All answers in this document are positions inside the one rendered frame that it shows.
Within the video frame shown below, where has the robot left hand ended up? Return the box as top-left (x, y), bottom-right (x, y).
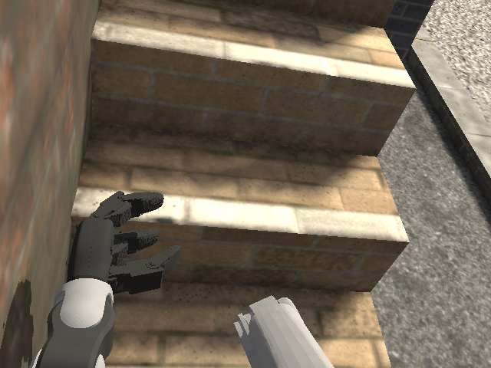
top-left (66, 191), bottom-right (182, 294)

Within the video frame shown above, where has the robot right shin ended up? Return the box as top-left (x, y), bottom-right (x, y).
top-left (277, 297), bottom-right (304, 322)

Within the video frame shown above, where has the right robot thigh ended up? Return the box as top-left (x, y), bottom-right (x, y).
top-left (234, 295), bottom-right (334, 368)

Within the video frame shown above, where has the robot left forearm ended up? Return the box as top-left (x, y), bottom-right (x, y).
top-left (29, 278), bottom-right (115, 368)

